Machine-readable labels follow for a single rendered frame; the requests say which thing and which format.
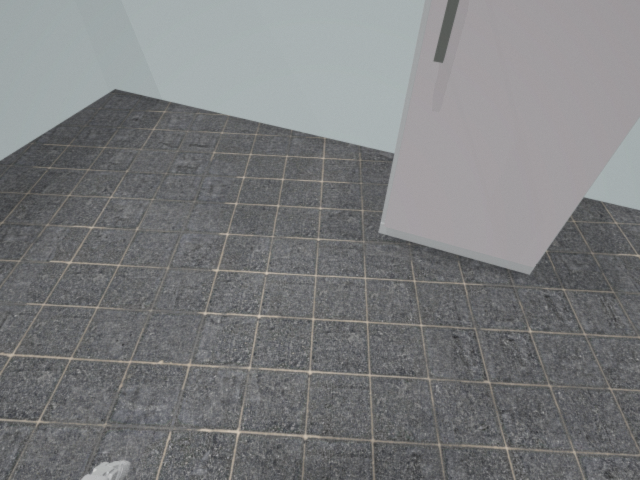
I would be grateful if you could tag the handle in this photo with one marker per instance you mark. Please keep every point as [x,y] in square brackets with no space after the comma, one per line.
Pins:
[446,30]

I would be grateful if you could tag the fridge door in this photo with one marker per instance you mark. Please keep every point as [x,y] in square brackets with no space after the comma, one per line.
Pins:
[504,138]

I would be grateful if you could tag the left robot hand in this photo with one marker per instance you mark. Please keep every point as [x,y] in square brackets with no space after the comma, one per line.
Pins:
[109,471]

